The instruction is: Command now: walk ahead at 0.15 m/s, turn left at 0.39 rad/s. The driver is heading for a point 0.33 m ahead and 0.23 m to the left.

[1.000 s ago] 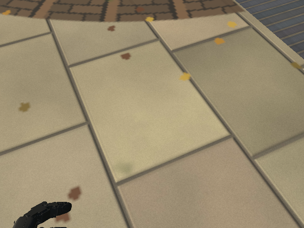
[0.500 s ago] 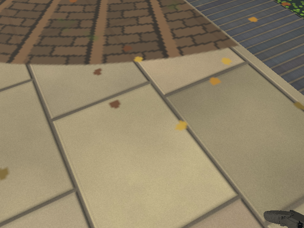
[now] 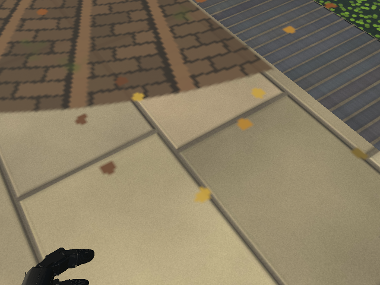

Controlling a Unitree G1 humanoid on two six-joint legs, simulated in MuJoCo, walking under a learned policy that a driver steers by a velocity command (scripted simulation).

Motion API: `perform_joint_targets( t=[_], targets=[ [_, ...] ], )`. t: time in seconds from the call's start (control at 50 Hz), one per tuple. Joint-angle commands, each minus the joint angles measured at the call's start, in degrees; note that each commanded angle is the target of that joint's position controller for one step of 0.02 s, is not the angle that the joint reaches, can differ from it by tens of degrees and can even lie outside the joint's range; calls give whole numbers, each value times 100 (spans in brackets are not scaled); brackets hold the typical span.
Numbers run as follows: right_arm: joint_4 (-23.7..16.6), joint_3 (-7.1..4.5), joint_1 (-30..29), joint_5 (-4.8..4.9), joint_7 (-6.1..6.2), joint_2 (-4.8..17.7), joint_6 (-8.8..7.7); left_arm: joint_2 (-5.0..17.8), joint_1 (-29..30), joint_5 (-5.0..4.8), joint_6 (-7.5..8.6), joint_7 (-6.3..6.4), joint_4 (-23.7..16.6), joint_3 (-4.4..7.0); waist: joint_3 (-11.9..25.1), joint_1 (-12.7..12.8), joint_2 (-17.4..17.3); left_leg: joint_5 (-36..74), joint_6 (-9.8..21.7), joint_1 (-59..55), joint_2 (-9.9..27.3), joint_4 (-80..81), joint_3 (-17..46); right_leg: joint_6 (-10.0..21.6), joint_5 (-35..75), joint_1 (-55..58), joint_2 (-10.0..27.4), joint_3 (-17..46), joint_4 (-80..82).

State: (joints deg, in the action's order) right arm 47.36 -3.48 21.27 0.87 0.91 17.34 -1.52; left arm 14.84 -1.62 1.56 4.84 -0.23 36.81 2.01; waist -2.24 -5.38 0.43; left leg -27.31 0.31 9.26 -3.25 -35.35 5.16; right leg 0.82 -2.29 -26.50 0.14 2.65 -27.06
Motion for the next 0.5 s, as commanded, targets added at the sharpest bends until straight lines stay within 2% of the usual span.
perform_joint_targets(
  t=[0.02, 0.04, 0.06, 0.08, 0.12, 0.16, 0.22, 0.28, 0.32, 0.36, 0.38, 0.4, 0.42, 0.44, 0.46, 0.48, 0.5],
  targets=[
    [-405, -42, 884, 27, 7, 554, -22, 1067, -1359, -31, -181, 71, -168, 367, 2553, 643, 1283, -1461, -234, 2383, 137, -3182, 221, 1616, 3155, 3947, 2599, 2575, 56],
    [-472, -156, 362, 89, 43, 815, 83, 804, -1098, -97, -243, 78, -188, 293, 1847, 680, 859, -1037, -334, 2738, 313, -3489, 69, 1418, 1947, 3410, 2211, 2076, 313],
    [-522, -183, 81, 77, 104, 782, 205, 670, -761, -110, -289, 91, -153, 240, 1382, 595, 616, -666, -427, 2841, 476, -3462, -51, 1247, 1091, 2808, 1927, 1676, 546],
    [-548, -219, 4, 42, 154, 783, 340, 609, -469, -94, -322, 91, -148, 209, 1037, 499, 669, -404, -521, 2678, 598, -3423, -68, 1205, 535, 2152, 1770, 1347, 782],
    [-617, -210, 98, 11, 189, 590, 502, 734, -128, 20, -326, 104, -84, 258, 699, 301, 918, 51, -600, 2014, 620, -3244, -284, 1205, 67, 1092, 1496, 707, 1203],
    [-709, -204, 28, -15, 183, 472, 523, 730, -60, 22, -298, 142, -6, 278, 683, 290, 857, 286, -571, 1830, 662, -2830, -380, 1275, 137, 969, 1513, 365, 1292],
    [-920, -144, -367, -48, 90, 365, 502, 849, -18, -41, -316, 203, 103, 333, 795, 398, 695, 649, -442, 1538, 809, -1946, -431, 1334, 251, 1107, 1657, 88, 1278],
    [-1059, -156, -564, -35, -21, 476, 511, 1033, -68, -89, -389, 194, 217, 395, 821, 460, 689, 762, -291, 1200, 784, -1329, -592, 1304, 155, 1250, 1809, -43, 1224],
    [-1110, -189, -567, -30, -82, 550, 532, 1120, -76, -167, -430, 166, 293, 423, 776, 413, 684, 812, -138, 968, 729, -799, -710, 1169, 33, 1370, 1869, -117, 1057],
    [-1021, -243, -308, -57, -117, 581, 527, 1077, -87, -274, -486, 162, 393, 425, 763, 241, 545, 1365, 123, 349, 504, 203, -897, 789, -378, 1218, 1687, -410, 552],
    [-985, -315, -156, -99, -91, 754, 521, 884, -344, -284, -522, 153, 529, 394, 618, 239, 126, 1827, 351, -1, 536, 826, -556, 373, -961, 857, 1399, -717, -95],
    [-1105, -466, -123, -102, 24, 1406, 507, 541, -567, -88, -543, 115, 486, 314, 473, 478, -1602, 3473, 928, -541, 1891, 1465, 1375, -296, -2463, -366, 599, -1400, -1833],
    [-1309, -481, -300, -259, 2, 1705, 412, 698, 13, -33, -530, 179, 199, 357, 321, 241, -1914, 3505, 1896, -52, 2580, 1840, 2581, -470, -3596, -1231, -102, -641, -3003],
    [-1329, -419, -412, -332, -35, 1445, 277, 864, 243, -82, -538, 211, 185, 416, 409, 182, -1279, 3097, 1837, 49, 2321, 1910, 2208, -374, -3307, -1256, 13, -103, -3640],
    [-1337, -384, -691, -262, -26, 1306, 187, 870, 83, -150, -556, 234, 248, 447, 392, 388, -1073, 2854, 1509, 58, 2024, 1841, 1779, -293, -2759, -1284, 88, 37, -3730],
    [-1388, -342, -957, -146, -5, 1116, 166, 873, -109, -122, -575, 281, 412, 475, 467, 508, -787, 2670, 1230, -15, 1795, 1753, 1528, -299, -2388, -1262, 144, 95, -3689],
    [-1424, -291, -1117, -73, 28, 1001, 171, 910, -186, -76, -579, 307, 461, 495, 510, 566, -821, 2953, 1143, 3, 1698, 1692, 1379, -351, -2119, -1178, 126, 90, -3730]
  ],
)
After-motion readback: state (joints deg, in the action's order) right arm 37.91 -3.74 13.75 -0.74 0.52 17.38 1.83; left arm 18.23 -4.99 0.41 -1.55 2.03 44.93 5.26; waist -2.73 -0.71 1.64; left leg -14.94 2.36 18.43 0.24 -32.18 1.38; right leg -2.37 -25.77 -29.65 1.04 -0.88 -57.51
